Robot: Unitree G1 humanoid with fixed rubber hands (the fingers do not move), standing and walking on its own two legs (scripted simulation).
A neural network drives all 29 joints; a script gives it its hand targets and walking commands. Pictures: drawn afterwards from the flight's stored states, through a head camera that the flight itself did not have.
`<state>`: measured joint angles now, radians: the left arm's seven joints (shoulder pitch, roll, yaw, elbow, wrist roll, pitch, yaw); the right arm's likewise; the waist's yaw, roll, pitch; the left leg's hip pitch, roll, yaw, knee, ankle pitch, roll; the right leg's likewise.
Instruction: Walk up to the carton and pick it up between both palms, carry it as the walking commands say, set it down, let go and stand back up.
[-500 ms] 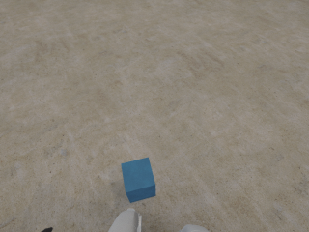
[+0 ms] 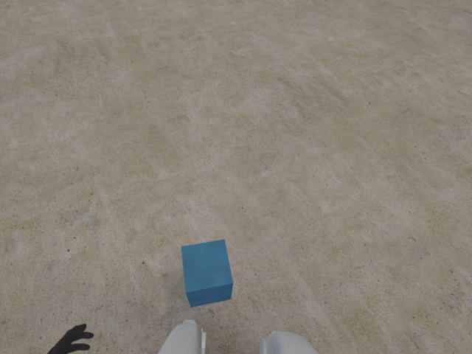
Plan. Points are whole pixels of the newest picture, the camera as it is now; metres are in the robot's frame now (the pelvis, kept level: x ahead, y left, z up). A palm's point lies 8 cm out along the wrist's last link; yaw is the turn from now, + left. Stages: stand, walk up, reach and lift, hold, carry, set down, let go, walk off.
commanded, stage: walk up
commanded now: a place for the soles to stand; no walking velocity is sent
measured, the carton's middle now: (207, 274) +0.44 +0.09 -0.63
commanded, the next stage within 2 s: none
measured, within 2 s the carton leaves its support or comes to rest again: neither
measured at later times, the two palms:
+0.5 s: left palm out of the picture +0.12 +0.34 -0.09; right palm out of the picture +0.09 -0.31 -0.08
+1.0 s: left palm out of the picture +0.10 +0.35 -0.09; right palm out of the picture +0.10 -0.30 -0.09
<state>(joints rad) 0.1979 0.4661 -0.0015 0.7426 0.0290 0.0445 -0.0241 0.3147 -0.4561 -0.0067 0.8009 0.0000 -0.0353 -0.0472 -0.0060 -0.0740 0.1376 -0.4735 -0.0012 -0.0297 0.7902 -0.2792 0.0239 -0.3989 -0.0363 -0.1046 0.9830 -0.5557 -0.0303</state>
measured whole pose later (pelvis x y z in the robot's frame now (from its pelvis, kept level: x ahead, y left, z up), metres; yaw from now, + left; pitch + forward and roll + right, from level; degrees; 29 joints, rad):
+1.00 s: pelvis +0.01 +0.02 +0.00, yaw +4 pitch -2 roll +0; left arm 0.18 0.45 0.00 0.76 0.03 0.04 -0.02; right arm 0.28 -0.46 -0.01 0.80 0.00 -0.05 -0.05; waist -0.01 -0.01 0.14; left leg -0.43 -0.02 -0.06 0.82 -0.36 0.01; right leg -0.37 -0.05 -0.10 0.92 -0.56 -0.02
